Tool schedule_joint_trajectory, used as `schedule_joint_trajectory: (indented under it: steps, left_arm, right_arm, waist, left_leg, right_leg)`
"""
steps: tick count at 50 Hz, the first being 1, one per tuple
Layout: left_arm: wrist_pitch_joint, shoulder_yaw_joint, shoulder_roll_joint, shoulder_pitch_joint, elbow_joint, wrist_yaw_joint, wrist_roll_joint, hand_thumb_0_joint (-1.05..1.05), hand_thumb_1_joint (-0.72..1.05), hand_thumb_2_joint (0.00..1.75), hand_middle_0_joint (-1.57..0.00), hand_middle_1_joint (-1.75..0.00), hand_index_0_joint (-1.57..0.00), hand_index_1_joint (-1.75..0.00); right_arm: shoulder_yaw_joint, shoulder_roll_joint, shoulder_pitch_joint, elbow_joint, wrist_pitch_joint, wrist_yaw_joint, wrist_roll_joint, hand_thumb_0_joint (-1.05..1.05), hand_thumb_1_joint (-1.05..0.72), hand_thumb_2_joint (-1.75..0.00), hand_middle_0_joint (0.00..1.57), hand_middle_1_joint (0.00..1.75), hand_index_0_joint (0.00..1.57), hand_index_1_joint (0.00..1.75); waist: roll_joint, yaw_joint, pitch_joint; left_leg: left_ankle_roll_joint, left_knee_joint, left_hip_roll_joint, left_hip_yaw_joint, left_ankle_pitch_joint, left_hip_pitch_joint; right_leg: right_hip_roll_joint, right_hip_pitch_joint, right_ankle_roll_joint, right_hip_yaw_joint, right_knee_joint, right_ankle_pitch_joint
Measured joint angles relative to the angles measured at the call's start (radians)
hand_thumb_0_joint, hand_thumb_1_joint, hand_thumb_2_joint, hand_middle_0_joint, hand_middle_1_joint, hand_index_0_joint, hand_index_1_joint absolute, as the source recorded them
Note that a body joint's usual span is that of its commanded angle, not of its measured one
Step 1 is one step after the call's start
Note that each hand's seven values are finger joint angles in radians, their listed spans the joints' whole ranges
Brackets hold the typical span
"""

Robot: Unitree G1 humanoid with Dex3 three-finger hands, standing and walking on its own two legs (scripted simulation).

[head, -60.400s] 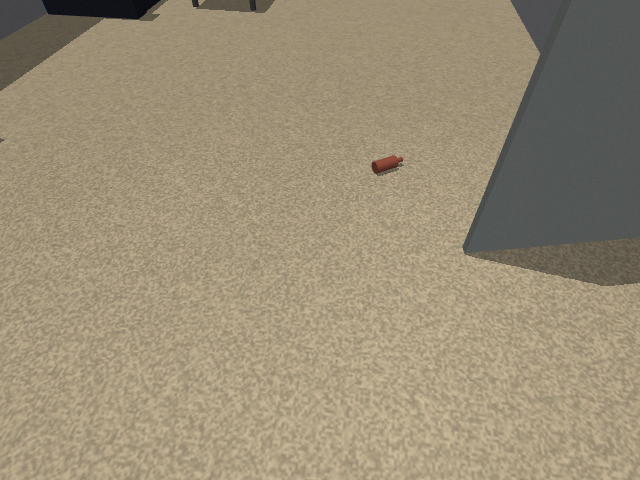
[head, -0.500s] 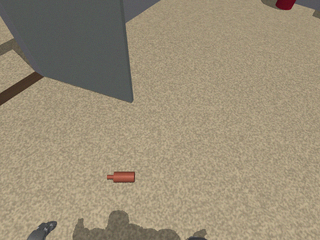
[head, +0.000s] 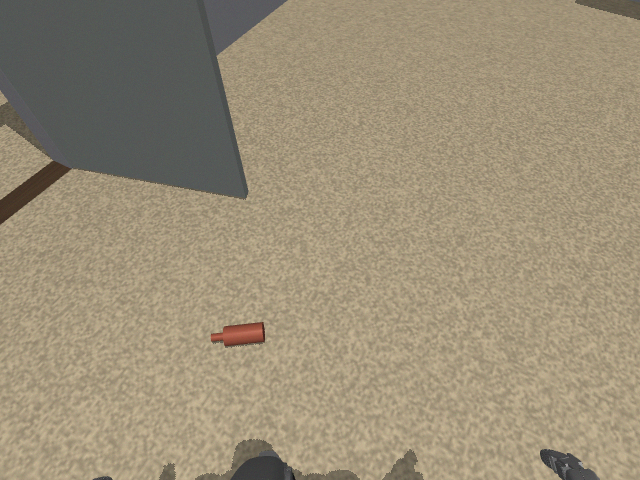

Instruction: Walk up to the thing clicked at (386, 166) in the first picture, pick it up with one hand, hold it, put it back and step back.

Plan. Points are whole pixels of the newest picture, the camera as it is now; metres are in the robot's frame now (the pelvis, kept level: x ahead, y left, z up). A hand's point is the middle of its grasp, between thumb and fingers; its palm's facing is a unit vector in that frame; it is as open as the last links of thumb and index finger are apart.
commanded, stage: step back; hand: left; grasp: from above
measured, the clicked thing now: (237, 334) +0.60 +0.28 -0.72
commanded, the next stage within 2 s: none
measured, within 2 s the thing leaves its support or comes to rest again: neither
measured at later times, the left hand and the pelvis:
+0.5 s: hand out of the picture -0.04 +0.26 -0.14, palm faces +0.05 -0.93 -0.37, open 7.4 cm; pelvis -0.15 -0.01 +0.01, yaw +3 degrees
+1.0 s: hand out of the picture -0.23 +0.22 -0.13, palm faces +0.09 -0.90 -0.43, open 7.4 cm; pelvis -0.33 -0.06 +0.00, yaw +7 degrees
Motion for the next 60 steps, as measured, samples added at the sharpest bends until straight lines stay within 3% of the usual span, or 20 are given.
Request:
schedule_joint_trajectory:
  steps: [2, 6, 11, 14, 15, 16, 19, 21, 24, 28, 32, 34, 37, 39, 42, 48, 52, 53, 56, 60]
  left_arm:
    - [0.000, -0.006, -0.006, 0.016, -0.011, -0.004, 0.000, 0.01, 0.90, 0.90, -0.20, -0.29, -0.20, -0.30]
    - [0.007, -0.012, -0.023, 0.016, -0.028, 0.005, 0.001, 0.01, 0.90, 0.90, -0.20, -0.30, -0.20, -0.30]
    - [0.002, -0.014, -0.013, -0.026, -0.085, 0.016, 0.005, 0.01, 0.90, 0.90, -0.20, -0.30, -0.20, -0.30]
    - [0.004, -0.020, 0.005, -0.054, -0.114, 0.013, -0.005, 0.01, 0.90, 0.90, -0.20, -0.30, -0.20, -0.30]
    - [0.008, -0.018, 0.016, -0.066, -0.115, 0.012, -0.009, 0.01, 0.90, 0.90, -0.20, -0.30, -0.20, -0.30]
    - [0.014, -0.015, 0.020, -0.072, -0.110, 0.013, -0.013, 0.01, 0.90, 0.90, -0.20, -0.30, -0.20, -0.30]
    - [0.031, -0.009, 0.020, -0.070, -0.082, 0.017, -0.015, 0.01, 0.90, 0.90, -0.20, -0.29, -0.20, -0.30]
    - [0.032, -0.004, 0.026, -0.059, -0.073, 0.018, -0.022, 0.01, 0.90, 0.90, -0.20, -0.29, -0.20, -0.30]
    - [0.026, 0.006, 0.032, -0.036, -0.068, 0.015, -0.021, 0.01, 0.90, 0.90, -0.20, -0.29, -0.20, -0.30]
    - [0.026, 0.012, 0.041, -0.008, -0.054, 0.011, -0.016, 0.01, 0.90, 0.90, -0.20, -0.29, -0.20, -0.30]
    - [0.013, 0.010, 0.040, 0.010, -0.030, 0.001, -0.013, 0.01, 0.90, 0.90, -0.20, -0.29, -0.20, -0.30]
    - [0.003, 0.008, 0.013, 0.015, -0.010, -0.001, -0.003, 0.01, 0.90, 0.90, -0.20, -0.29, -0.20, -0.30]
    - [0.003, -0.009, -0.006, 0.047, -0.010, -0.009, 0.004, 0.01, 0.90, 0.90, -0.20, -0.29, -0.20, -0.30]
    - [0.007, -0.014, -0.020, 0.057, -0.007, -0.003, 0.005, 0.01, 0.90, 0.90, -0.20, -0.30, -0.20, -0.30]
    - [0.009, -0.013, -0.022, 0.048, -0.021, 0.006, 0.011, 0.01, 0.90, 0.90, -0.20, -0.30, -0.21, -0.30]
    - [-0.004, -0.017, -0.001, -0.016, -0.083, 0.026, 0.007, 0.01, 0.90, 0.90, -0.20, -0.30, -0.21, -0.30]
    - [0.008, -0.023, 0.028, -0.062, -0.097, 0.026, -0.006, 0.01, 0.90, 0.90, -0.20, -0.30, -0.20, -0.30]
    - [0.013, -0.023, 0.031, -0.068, -0.088, 0.028, -0.010, 0.01, 0.90, 0.90, -0.20, -0.30, -0.20, -0.30]
    - [0.030, -0.019, 0.025, -0.064, -0.050, 0.032, -0.015, 0.01, 0.90, 0.90, -0.20, -0.30, -0.20, -0.30]
    - [0.025, -0.010, 0.032, -0.035, -0.030, 0.030, -0.024, 0.01, 0.90, 0.90, -0.20, -0.29, -0.20, -0.30]
  right_arm:
    - [-0.005, -0.002, 0.007, 0.015, 0.011, -0.004, 0.004, 0.01, -0.90, -0.90, 0.21, 0.30, 0.20, 0.30]
    - [-0.004, -0.022, 0.043, 0.017, 0.002, -0.006, 0.017, 0.01, -0.90, -0.90, 0.20, 0.30, 0.20, 0.30]
    - [0.000, -0.029, 0.086, 0.017, -0.002, -0.009, 0.010, 0.01, -0.91, -0.90, 0.20, 0.30, 0.20, 0.30]
    - [-0.003, -0.022, 0.094, 0.022, -0.012, -0.005, 0.000, 0.01, -0.91, -0.90, 0.20, 0.30, 0.20, 0.30]
    - [-0.005, -0.008, 0.086, 0.029, -0.015, -0.005, -0.007, 0.01, -0.91, -0.90, 0.20, 0.30, 0.20, 0.30]
    - [-0.002, 0.001, 0.082, 0.031, -0.015, 0.001, -0.013, 0.01, -0.91, -0.90, 0.20, 0.30, 0.20, 0.30]
    - [0.008, 0.015, 0.079, 0.023, -0.023, 0.012, -0.021, 0.01, -0.90, -0.90, 0.20, 0.30, 0.20, 0.30]
    - [0.014, 0.025, 0.077, 0.017, -0.025, 0.008, -0.022, 0.01, -0.90, -0.90, 0.21, 0.30, 0.20, 0.30]
    - [0.014, 0.028, 0.064, 0.000, -0.024, 0.002, -0.022, 0.01, -0.90, -0.90, 0.21, 0.30, 0.20, 0.30]
    - [0.008, 0.022, 0.035, -0.039, -0.028, -0.002, -0.023, 0.01, -0.90, -0.90, 0.21, 0.30, 0.20, 0.30]
    - [0.006, -0.004, 0.006, -0.066, -0.016, 0.002, -0.022, 0.01, -0.90, -0.90, 0.21, 0.30, 0.20, 0.30]
    - [-0.002, -0.029, -0.010, -0.059, -0.002, 0.001, -0.014, 0.01, -0.90, -0.90, 0.21, 0.30, 0.20, 0.30]
    - [-0.011, -0.030, 0.006, -0.031, 0.019, -0.013, -0.003, 0.01, -0.90, -0.90, 0.20, 0.30, 0.20, 0.30]
    - [-0.011, -0.037, 0.030, -0.022, 0.017, -0.015, 0.005, 0.01, -0.90, -0.90, 0.20, 0.30, 0.20, 0.30]
    - [-0.007, -0.039, 0.067, -0.011, 0.009, -0.016, 0.004, 0.01, -0.91, -0.90, 0.20, 0.30, 0.20, 0.30]
    - [-0.002, -0.022, 0.100, 0.015, 0.018, -0.009, -0.006, 0.01, -0.91, -0.90, 0.20, 0.30, 0.20, 0.30]
    - [-0.005, 0.000, 0.086, 0.024, 0.007, 0.002, -0.014, 0.01, -0.91, -0.90, 0.20, 0.30, 0.20, 0.30]
    - [-0.002, 0.007, 0.080, 0.025, 0.009, 0.007, -0.018, 0.01, -0.91, -0.90, 0.20, 0.30, 0.20, 0.30]
    - [0.007, 0.015, 0.073, 0.024, 0.007, 0.018, -0.028, 0.01, -0.90, -0.90, 0.20, 0.30, 0.20, 0.30]
    - [0.016, 0.027, 0.059, 0.018, 0.008, 0.012, -0.032, 0.01, -0.90, -0.90, 0.21, 0.30, 0.20, 0.30]
  waist:
    - [-0.020, 0.017, -0.013]
    - [-0.026, 0.026, -0.031]
    - [-0.032, 0.018, -0.025]
    - [-0.046, 0.007, -0.013]
    - [-0.076, 0.012, 0.003]
    - [-0.090, 0.019, 0.011]
    - [-0.073, -0.002, 0.006]
    - [-0.074, 0.000, -0.007]
    - [-0.073, 0.011, -0.014]
    - [-0.069, 0.022, -0.009]
    - [-0.050, 0.031, -0.010]
    - [0.009, 0.020, 0.000]
    - [-0.006, 0.040, -0.023]
    - [-0.007, 0.041, -0.035]
    - [-0.008, 0.036, -0.038]
    - [-0.019, 0.029, -0.011]
    - [-0.071, 0.023, 0.014]
    - [-0.083, 0.028, 0.021]
    - [-0.060, 0.007, 0.009]
    - [-0.066, 0.019, -0.023]
  left_leg:
    - [-0.008, 0.172, -0.077, -0.057, -0.143, -0.036]
    - [-0.017, 0.392, -0.155, -0.115, -0.162, -0.045]
    - [-0.021, 0.172, -0.107, -0.080, -0.193, 0.091]
    - [-0.006, -0.083, -0.075, -0.046, -0.059, 0.190]
    - [0.002, -0.099, -0.092, -0.032, -0.029, 0.195]
    - [0.007, -0.093, -0.095, -0.022, -0.024, 0.188]
    - [0.014, -0.095, -0.063, -0.044, 0.002, 0.160]
    - [0.010, -0.123, -0.046, -0.046, 0.035, 0.148]
    - [0.007, -0.144, -0.025, -0.041, 0.073, 0.124]
    - [0.001, -0.131, 0.001, -0.025, 0.107, 0.074]
    - [-0.031, -0.083, 0.027, -0.017, 0.132, 0.000]
    - [-0.026, -0.029, 0.042, -0.068, 0.092, -0.041]
    - [-0.020, 0.210, -0.078, -0.143, -0.135, -0.103]
    - [-0.017, 0.350, -0.136, -0.163, -0.142, -0.119]
    - [-0.025, 0.422, -0.157, -0.143, -0.154, -0.084]
    - [-0.027, 0.183, -0.107, -0.075, -0.214, 0.085]
    - [0.008, -0.058, -0.106, -0.019, -0.061, 0.182]
    - [0.016, -0.052, -0.110, -0.008, -0.050, 0.175]
    - [0.027, -0.055, -0.074, -0.025, -0.018, 0.149]
    - [0.023, -0.119, -0.044, -0.018, 0.057, 0.126]
  right_leg:
    - [-0.024, -0.012, -0.008, 0.015, 0.004, 0.011]
    - [-0.049, -0.029, -0.007, 0.017, -0.051, 0.072]
    - [-0.063, -0.080, 0.001, -0.021, -0.051, 0.114]
    - [-0.076, -0.133, 0.012, -0.047, 0.009, 0.111]
    - [-0.093, -0.146, 0.014, -0.033, 0.031, 0.111]
    - [-0.084, -0.160, 0.008, -0.011, 0.056, 0.064]
    - [0.021, -0.218, -0.004, 0.068, 0.305, -0.131]
    - [0.063, -0.240, -0.009, 0.102, 0.453, -0.146]
    - [0.069, -0.216, 0.009, 0.110, 0.519, -0.146]
    - [0.029, -0.130, 0.032, 0.094, 0.389, -0.159]
    - [-0.023, -0.006, 0.011, 0.034, 0.068, -0.068]
    - [0.004, 0.008, 0.008, -0.002, 0.016, -0.031]
    - [-0.027, -0.035, -0.003, 0.013, 0.043, -0.011]
    - [-0.046, -0.043, -0.001, 0.012, 0.016, 0.023]
    - [-0.062, -0.065, -0.004, -0.001, -0.008, 0.064]
    - [-0.089, -0.138, -0.001, -0.055, 0.001, 0.126]
    - [-0.129, -0.207, 0.015, -0.056, 0.049, 0.156]
    - [-0.121, -0.222, 0.011, -0.033, 0.074, 0.096]
    - [-0.009, -0.273, 0.003, 0.050, 0.335, -0.124]
    - [0.057, -0.259, 0.005, 0.094, 0.550, -0.129]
